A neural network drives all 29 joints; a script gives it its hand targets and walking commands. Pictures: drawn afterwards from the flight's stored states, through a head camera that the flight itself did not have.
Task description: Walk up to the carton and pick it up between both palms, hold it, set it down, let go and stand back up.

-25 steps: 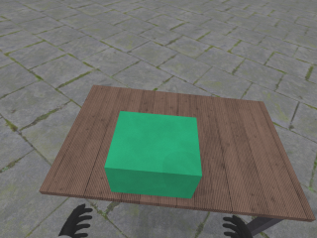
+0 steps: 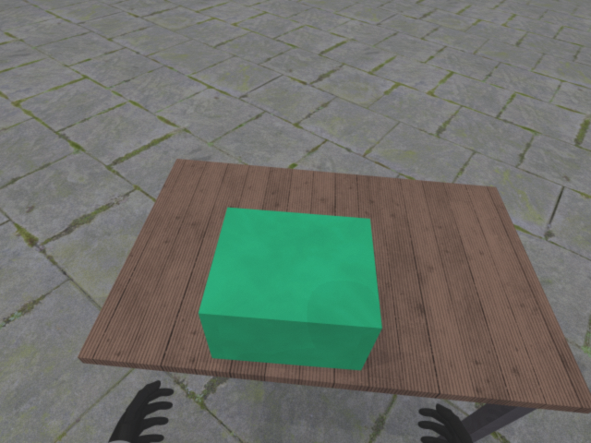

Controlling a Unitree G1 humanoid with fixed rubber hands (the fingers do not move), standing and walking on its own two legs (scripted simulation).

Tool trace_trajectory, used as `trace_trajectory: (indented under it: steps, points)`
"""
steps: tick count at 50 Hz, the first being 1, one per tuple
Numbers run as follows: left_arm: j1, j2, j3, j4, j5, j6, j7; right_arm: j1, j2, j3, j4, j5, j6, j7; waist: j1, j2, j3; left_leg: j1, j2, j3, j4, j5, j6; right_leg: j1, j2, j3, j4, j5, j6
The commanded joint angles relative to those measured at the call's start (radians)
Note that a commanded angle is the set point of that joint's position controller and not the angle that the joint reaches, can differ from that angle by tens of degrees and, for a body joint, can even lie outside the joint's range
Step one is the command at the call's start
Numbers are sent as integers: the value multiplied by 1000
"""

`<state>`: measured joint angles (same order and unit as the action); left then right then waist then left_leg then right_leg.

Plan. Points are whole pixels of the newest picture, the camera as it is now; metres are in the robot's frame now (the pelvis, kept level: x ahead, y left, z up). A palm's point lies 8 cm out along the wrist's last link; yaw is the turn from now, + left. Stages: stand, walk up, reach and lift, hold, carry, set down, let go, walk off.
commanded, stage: stand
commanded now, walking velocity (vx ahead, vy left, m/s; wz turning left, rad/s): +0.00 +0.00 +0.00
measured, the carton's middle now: (292, 287) +0.42 +0.01 -0.10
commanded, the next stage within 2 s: none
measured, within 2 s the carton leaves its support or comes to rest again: neither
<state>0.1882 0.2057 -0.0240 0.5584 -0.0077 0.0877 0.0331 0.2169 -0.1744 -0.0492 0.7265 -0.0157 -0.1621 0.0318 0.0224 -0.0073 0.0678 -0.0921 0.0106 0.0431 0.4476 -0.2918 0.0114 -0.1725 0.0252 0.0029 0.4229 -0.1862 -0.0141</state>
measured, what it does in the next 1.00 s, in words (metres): shifts its weight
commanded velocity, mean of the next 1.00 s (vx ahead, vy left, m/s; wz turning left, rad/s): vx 0.00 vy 0.00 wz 0.00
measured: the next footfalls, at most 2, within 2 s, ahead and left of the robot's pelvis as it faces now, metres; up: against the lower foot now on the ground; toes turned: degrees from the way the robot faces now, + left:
none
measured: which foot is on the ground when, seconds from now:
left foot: down 0.00-1.00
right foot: down 0.00-1.00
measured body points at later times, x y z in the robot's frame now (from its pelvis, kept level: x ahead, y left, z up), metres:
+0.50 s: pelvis -0.02 +0.02 +0.00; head -0.04 +0.03 +0.45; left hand +0.02 +0.27 -0.14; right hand +0.04 -0.23 -0.13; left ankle -0.03 +0.11 -0.74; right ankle +0.03 -0.11 -0.74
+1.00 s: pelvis -0.05 +0.02 +0.00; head -0.07 +0.02 +0.45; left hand -0.09 +0.26 -0.15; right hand -0.03 -0.23 -0.15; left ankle -0.03 +0.11 -0.74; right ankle +0.03 -0.11 -0.74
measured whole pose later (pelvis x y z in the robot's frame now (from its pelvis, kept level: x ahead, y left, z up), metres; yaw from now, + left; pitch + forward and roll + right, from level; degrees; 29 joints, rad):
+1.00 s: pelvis -0.05 +0.02 +0.00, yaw +1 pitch -3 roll +1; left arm 0.44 0.20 -0.01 1.00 0.01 -0.01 0.03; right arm 0.38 -0.23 0.01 0.93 0.00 0.00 -0.01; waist 0.01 -0.01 0.00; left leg -0.20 -0.06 0.05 0.45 -0.21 0.05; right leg -0.28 -0.04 0.02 0.46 -0.13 0.03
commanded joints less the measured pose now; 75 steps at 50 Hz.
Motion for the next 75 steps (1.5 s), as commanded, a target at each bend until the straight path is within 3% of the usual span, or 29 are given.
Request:
trace_trajectory:
  steps: [1,5,11,21,29,32,38,42,53,57,65,68,72,75]
  points:
    - [38,168,79,22,34,-127,-14,-1,-183,-19,-94,14,90,-37,-7,-14,-199,1,97,-114,-20,328,17,67,-134,96,2,367,-2]
    - [25,141,63,55,27,-141,-21,9,-186,-7,-67,14,108,-38,-21,-1,-115,-59,90,-118,-45,218,9,28,-130,101,-24,290,-9]
    - [54,155,59,111,23,-142,-20,31,-202,2,-37,10,112,-40,-18,4,-45,-93,88,-129,-81,207,4,19,-128,105,-39,269,-6]
    - [133,172,45,203,24,-135,-11,95,-213,21,24,17,114,-47,-19,13,-43,-136,83,-152,-131,84,11,30,-127,103,-60,101,7]
    - [195,154,32,278,20,-123,-7,128,-218,29,68,21,122,-48,-9,8,24,-222,81,-181,-196,-110,12,-7,-115,91,-59,-30,18]
    - [213,147,31,301,22,-121,-5,135,-220,28,81,23,124,-49,-8,37,61,-274,82,-193,-225,-182,10,-10,-109,87,-49,-49,25]
    - [266,139,37,346,22,-116,-4,163,-222,22,108,20,136,-52,-7,17,76,-305,72,-196,-230,-285,13,-57,-97,91,-50,-148,30]
    - [270,143,39,362,23,-117,-1,182,-212,22,124,21,137,-52,-17,-12,61,-288,70,-192,-208,-261,10,-78,-102,101,-55,-153,28]
    - [303,125,43,403,22,-110,4,217,-189,17,166,20,145,-56,-24,-24,59,-267,57,-167,-162,-248,15,-136,-108,128,-81,-234,22]
    - [292,126,46,407,19,-110,6,231,-176,17,179,19,145,-57,-29,-42,69,-242,49,-151,-130,-179,12,-165,-120,148,-107,-246,13]
    - [280,112,48,422,18,-106,6,246,-163,16,205,15,141,-62,-24,-20,56,-228,54,-146,-129,-153,8,-151,-116,146,-102,-232,6]
    - [280,105,48,421,18,-107,7,239,-156,20,205,18,139,-64,-16,-5,64,-237,59,-147,-134,-125,10,-135,-113,145,-94,-173,10]
    - [273,105,48,432,18,-110,8,245,-152,22,214,19,136,-67,-16,-32,25,-199,61,-140,-123,-70,10,-114,-115,143,-98,-142,6]
    - [257,92,49,436,15,-109,9,244,-141,23,226,19,134,-70,-15,-5,38,-204,66,-135,-130,-62,10,-108,-114,138,-89,-120,3]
